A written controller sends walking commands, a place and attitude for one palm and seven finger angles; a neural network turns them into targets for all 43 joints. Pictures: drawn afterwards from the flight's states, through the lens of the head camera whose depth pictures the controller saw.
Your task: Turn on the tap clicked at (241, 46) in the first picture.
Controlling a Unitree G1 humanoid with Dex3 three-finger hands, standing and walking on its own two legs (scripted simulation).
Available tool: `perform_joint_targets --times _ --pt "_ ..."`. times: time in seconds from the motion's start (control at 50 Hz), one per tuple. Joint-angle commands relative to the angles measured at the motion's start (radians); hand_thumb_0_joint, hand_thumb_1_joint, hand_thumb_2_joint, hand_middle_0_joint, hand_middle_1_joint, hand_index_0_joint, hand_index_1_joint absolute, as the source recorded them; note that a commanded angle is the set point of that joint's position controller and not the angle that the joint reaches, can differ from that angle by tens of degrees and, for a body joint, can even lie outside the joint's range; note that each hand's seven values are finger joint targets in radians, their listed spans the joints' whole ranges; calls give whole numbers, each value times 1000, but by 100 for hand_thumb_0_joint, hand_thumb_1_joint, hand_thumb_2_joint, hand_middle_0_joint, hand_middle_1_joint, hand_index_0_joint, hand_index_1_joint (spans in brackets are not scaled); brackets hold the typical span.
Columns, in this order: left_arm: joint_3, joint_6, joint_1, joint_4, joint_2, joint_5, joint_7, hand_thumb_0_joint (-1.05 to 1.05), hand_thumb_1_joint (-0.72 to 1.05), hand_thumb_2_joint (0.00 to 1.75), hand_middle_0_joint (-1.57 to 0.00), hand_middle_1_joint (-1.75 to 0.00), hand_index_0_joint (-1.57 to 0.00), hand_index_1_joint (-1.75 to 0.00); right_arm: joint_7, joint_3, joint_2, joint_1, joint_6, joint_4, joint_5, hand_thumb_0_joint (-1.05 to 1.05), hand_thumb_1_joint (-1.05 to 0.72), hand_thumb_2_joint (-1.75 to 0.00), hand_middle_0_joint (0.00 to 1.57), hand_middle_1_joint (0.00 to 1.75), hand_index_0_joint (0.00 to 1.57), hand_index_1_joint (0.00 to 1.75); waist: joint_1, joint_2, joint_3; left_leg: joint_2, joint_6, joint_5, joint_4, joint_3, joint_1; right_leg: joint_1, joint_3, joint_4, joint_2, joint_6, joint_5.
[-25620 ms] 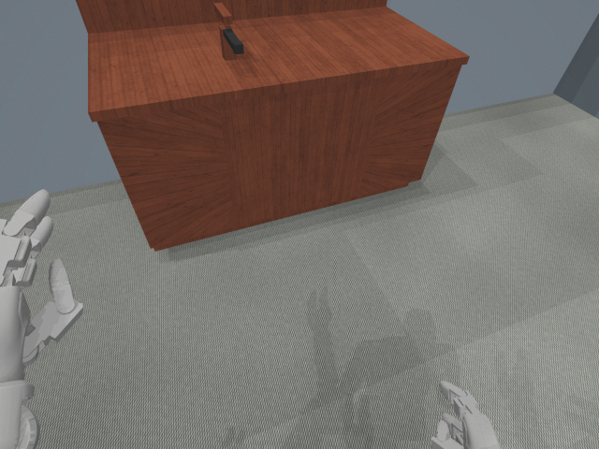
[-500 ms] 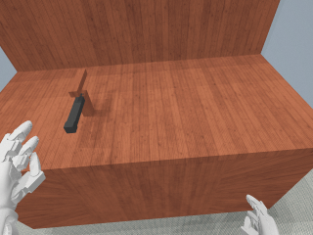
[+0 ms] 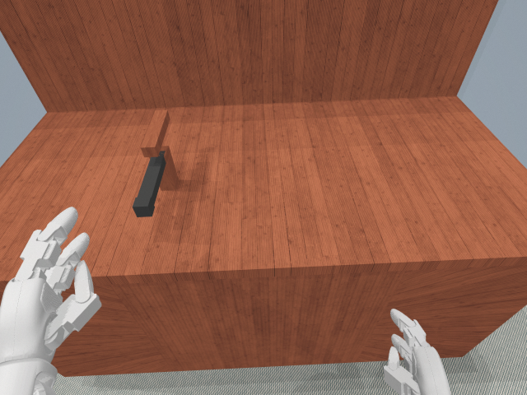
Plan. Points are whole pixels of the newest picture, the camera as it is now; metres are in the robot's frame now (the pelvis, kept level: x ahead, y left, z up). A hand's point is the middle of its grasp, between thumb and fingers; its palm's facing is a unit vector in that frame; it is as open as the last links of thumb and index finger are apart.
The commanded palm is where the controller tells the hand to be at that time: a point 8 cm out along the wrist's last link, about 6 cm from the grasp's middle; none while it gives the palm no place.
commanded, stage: turn the palm inward beside the body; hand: left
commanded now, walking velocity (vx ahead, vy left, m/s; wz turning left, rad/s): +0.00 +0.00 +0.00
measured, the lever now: (143, 207) +0.40 +0.28 +0.05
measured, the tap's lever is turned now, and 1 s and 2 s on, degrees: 0 0 0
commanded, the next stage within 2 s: reach beside the lever's end, fingers flat in 0.68 s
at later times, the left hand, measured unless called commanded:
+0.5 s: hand (97, 296) +0.18 +0.22 +0.14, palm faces +0.36 -0.93 -0.13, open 7.5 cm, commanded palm +0.14 +0.27 +0.15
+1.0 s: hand (101, 295) +0.19 +0.23 +0.13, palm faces +0.42 -0.89 -0.14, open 7.5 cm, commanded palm +0.16 +0.28 +0.14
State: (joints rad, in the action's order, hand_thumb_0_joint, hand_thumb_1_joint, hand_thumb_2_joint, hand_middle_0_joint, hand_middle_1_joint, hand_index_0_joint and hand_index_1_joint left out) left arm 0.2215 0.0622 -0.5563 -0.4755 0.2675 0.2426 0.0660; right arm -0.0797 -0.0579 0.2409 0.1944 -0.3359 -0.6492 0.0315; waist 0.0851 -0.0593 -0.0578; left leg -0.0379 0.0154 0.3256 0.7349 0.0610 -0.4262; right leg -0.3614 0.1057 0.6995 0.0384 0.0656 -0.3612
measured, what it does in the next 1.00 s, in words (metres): stands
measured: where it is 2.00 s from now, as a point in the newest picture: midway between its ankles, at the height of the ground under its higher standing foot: outside the picture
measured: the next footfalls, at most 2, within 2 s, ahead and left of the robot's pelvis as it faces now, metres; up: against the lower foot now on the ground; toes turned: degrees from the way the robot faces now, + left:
none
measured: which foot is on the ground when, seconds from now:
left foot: down 0.00-1.00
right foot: down 0.00-1.00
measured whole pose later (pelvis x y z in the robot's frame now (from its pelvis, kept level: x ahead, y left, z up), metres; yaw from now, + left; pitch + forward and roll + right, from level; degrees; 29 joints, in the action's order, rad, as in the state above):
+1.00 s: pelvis +0.00 -0.03 +0.00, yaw +1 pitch +2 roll -1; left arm 0.29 0.02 -0.48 -0.34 0.29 0.31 0.06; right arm -0.10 -0.04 0.26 0.19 -0.32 -0.67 0.05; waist 0.08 -0.07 -0.06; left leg -0.01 -0.02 0.33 0.74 0.10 -0.44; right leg -0.36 0.14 0.69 0.07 0.10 -0.36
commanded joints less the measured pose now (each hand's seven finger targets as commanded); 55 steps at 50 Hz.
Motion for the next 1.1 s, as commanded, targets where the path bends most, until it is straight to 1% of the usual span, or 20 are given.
perform_joint_targets --times 0.0,0.08,0.16,0.2,0.32,0.36,0.38,0.42,0.46,0.64,0.68,0.76,0.82,0.84,0.86,0.88,0.96,1.04,1.06,1.08 --pt "91 48 39 -211 124 3 10 0 90 90 -20 -30 -20 -30 -13 43 115 -121 -53 175 7 0 -90 -90 20 30 20 30 -8 10 -68 41 13 -64 -140 40 76 -41 -28 -131 -40 -42 73" --pt "85 19 40 -227 115 19 6 0 90 90 -20 -30 -20 -30 -19 39 114 -123 -49 180 10 0 -90 -90 20 30 20 30 -7 22 -60 40 11 -51 -145 46 67 -36 -28 -138 -41 -43 66" --pt "110 18 53 -261 150 15 16 0 90 90 -20 -30 -20 -30 -20 38 115 -122 -53 175 9 0 -90 -90 20 30 20 30 -6 -22 -76 40 6 -89 -138 50 84 -31 -31 -136 -39 -39 88" --pt "93 26 56 -273 133 17 19 0 90 90 -20 -30 -20 -30 -17 37 113 -116 -57 178 5 0 -90 -90 20 30 20 30 -11 -37 -86 41 0 -105 -135 51 95 -32 -28 -131 -40 -36 101" --pt "91 6 35 -234 115 37 4 0 90 90 -20 -30 -20 -30 -18 39 118 -110 -57 174 11 0 -90 -90 20 30 20 30 -5 11 -82 41 -1 -119 -137 49 83 -19 -24 -136 -40 -39 118" --pt "113 -8 18 -219 132 37 3 0 90 90 -20 -30 -20 -30 -21 41 117 -118 -54 168 13 0 -90 -90 20 30 20 30 -1 10 -68 40 0 -119 -138 48 83 -15 -28 -146 -39 -39 122" --pt "83 -10 33 -233 105 39 -1 0 90 90 -20 -30 -20 -30 -20 38 116 -114 -52 175 15 0 -90 -90 20 30 20 30 -7 5 -65 40 -1 -112 -140 47 81 -18 -27 -145 -41 -39 116" --pt "89 -15 38 -225 114 42 -1 0 90 90 -20 -30 -20 -30 -22 40 118 -115 -52 177 14 0 -90 -90 20 30 20 30 -5 26 -65 39 5 -105 -138 44 76 -14 -31 -154 -42 -42 112" --pt "115 -13 39 -240 142 34 8 0 90 90 -20 -30 -20 -30 -22 41 118 -116 -52 172 14 0 -90 -90 20 30 20 30 -1 9 -74 38 3 -118 -137 46 85 -11 -33 -154 -40 -41 118" --pt "109 26 30 -241 133 42 10 0 90 90 -20 -30 -20 -30 -14 45 119 -107 -61 176 10 0 -90 -90 20 30 20 30 -4 6 -99 30 13 -126 -110 29 78 2 -48 -159 -50 -44 149" --pt "99 19 18 -220 114 48 6 0 90 90 -20 -30 -20 -30 -15 44 116 -111 -54 174 15 0 -90 -90 20 30 20 30 -8 37 -78 28 17 -116 -106 26 64 6 -58 -172 -53 -47 152" --pt "117 7 33 -202 138 54 -3 0 90 90 -20 -30 -20 -30 -20 47 118 -120 -53 170 21 0 -90 -90 20 30 20 30 -7 51 -53 28 23 -91 -95 23 48 7 -86 -198 -61 -53 128" --pt "148 6 100 -149 169 55 1 0 90 90 -20 -30 -20 -30 -26 50 123 -117 -42 163 19 0 -90 -90 20 30 20 30 -17 75 -36 26 24 -65 -83 22 19 -9 -112 -211 -68 -61 88" --pt "152 8 125 -137 170 58 1 0 90 90 -20 -30 -20 -30 -27 51 120 -124 -41 160 18 0 -90 -90 20 30 20 30 -21 60 -36 27 22 -62 -73 21 15 -9 -134 -219 -78 -63 79" --pt "196 12 136 -118 204 57 8 0 90 90 -20 -30 -20 -30 -29 53 119 -121 -39 145 22 0 -90 -90 20 30 20 30 -19 59 -24 27 21 -58 -68 22 10 -9 -143 -228 -77 -62 66" --pt "176 16 152 -109 182 62 4 0 90 90 -20 -30 -20 -30 -29 52 117 -129 -37 149 22 0 -90 -90 20 30 20 30 -22 31 -37 26 18 -55 -61 20 5 -6 -162 -229 -89 -64 62" --pt "225 45 223 -57 227 69 -4 0 90 90 -20 -30 -20 -30 -29 55 119 -131 -39 129 24 0 -90 -90 20 30 20 30 -27 1 -71 28 12 -56 -42 22 -5 15 -190 -228 -103 -67 75" --pt "192 59 286 -1 212 79 -39 0 90 90 -20 -30 -20 -30 -31 54 128 -129 -48 124 24 0 -90 -90 20 30 20 30 -39 22 -88 31 12 -56 -42 26 -12 22 -199 -220 -111 -73 107" --pt "214 57 281 29 229 77 -41 0 90 90 -20 -30 -20 -30 -33 57 126 -130 -49 117 29 0 -90 -90 20 30 20 30 -38 28 -86 31 13 -66 -41 24 -8 28 -197 -220 -108 -74 125" --pt "188 53 281 38 206 77 -49 0 90 90 -20 -30 -20 -30 -33 57 126 -126 -49 121 29 0 -90 -90 20 30 20 30 -34 26 -88 29 13 -65 -49 22 -12 30 -193 -216 -108 -75 125"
